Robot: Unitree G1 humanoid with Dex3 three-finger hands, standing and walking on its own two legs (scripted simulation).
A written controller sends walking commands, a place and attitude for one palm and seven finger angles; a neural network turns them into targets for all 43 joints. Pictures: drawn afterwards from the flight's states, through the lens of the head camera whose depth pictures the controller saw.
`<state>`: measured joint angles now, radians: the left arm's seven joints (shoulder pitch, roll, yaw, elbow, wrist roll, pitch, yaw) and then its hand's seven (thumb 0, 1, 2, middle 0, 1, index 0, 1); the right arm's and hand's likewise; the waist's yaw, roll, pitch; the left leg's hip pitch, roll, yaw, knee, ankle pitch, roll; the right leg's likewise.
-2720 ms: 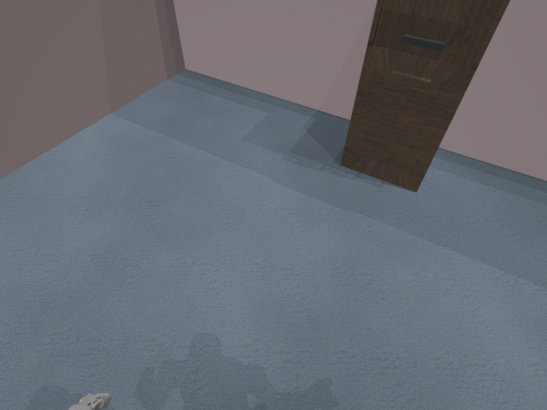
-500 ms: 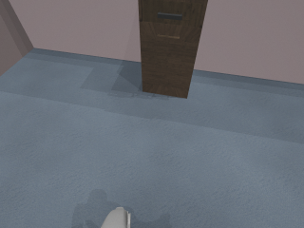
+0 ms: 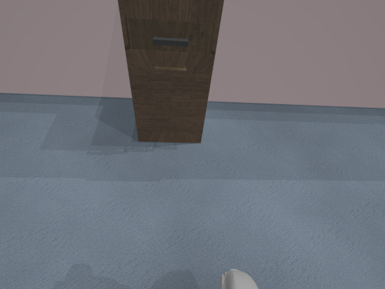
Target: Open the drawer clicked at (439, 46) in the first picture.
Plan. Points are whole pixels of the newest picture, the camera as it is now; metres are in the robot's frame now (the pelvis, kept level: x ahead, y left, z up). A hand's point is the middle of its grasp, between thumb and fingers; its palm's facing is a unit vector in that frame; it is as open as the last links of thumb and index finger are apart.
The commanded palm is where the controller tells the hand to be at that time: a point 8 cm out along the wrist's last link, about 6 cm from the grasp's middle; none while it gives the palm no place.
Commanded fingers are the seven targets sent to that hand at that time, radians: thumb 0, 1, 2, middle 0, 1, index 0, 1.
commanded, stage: walk to a spot facing it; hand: left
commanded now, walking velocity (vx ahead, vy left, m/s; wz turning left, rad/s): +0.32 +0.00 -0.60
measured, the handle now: (170, 39) +1.11 +0.16 -0.03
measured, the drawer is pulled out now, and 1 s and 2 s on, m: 0.00 0.00 0.00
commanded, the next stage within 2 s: turn to face it in 0.46 s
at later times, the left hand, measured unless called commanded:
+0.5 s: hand (162, 212) +0.35 +0.10 -0.18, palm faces -0.24 -0.95 -0.21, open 7.3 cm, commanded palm none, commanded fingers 0.00 0.90 0.90 -0.20 -0.30 -0.20 -0.30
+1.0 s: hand (155, 185) +0.44 +0.13 -0.18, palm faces -0.14 -0.97 -0.19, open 7.3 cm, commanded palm none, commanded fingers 0.00 0.90 0.90 -0.20 -0.30 -0.20 -0.30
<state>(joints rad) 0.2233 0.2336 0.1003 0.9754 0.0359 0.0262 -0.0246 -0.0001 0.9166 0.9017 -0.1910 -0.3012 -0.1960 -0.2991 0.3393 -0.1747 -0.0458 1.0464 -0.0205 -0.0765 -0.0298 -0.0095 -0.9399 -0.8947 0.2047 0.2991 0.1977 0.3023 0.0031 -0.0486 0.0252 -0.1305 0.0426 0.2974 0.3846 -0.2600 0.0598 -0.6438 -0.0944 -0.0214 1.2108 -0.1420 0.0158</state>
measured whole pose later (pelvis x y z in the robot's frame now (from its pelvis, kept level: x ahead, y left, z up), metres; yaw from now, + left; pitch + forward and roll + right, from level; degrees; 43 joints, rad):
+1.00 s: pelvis +0.36 -0.04 -0.01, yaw -11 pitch +0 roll -1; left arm 0.22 0.18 0.05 1.00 0.01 0.03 0.02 0.00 0.91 0.90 -0.20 -0.30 -0.20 -0.30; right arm 0.18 -0.17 -0.03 0.98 -0.02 0.01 -0.01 -0.01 -0.94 -0.89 0.21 0.30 0.20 0.30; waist 0.00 -0.02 0.06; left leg -0.33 0.00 0.05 0.49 -0.16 0.05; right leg -0.41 -0.06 -0.03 0.99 -0.47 0.05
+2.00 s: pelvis +0.43 -0.06 -0.01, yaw +3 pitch +0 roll +1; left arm 0.23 0.19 0.04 1.05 0.02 0.01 -0.02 0.00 0.91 0.90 -0.19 -0.30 -0.20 -0.30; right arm 0.39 -0.16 -0.03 1.11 -0.04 -0.03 -0.02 0.00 -0.92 -0.89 0.21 0.30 0.20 0.30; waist -0.03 -0.01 0.05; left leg 0.00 0.02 0.10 0.36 -0.36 -0.01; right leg -0.42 -0.09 -0.10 0.66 -0.28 0.02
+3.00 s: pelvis +0.57 -0.09 -0.02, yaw +2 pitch -1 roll +1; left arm 0.19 0.22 0.05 0.98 0.02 0.05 0.03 0.00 0.92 0.90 -0.19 -0.30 -0.20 -0.30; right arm 0.20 -0.19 -0.07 1.03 -0.03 0.04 -0.02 0.00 -0.91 -0.89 0.21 0.30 0.20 0.30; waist -0.02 0.01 0.05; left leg -0.35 0.11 0.16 0.50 -0.13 -0.01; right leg -0.24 -0.07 -0.04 0.61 -0.36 0.03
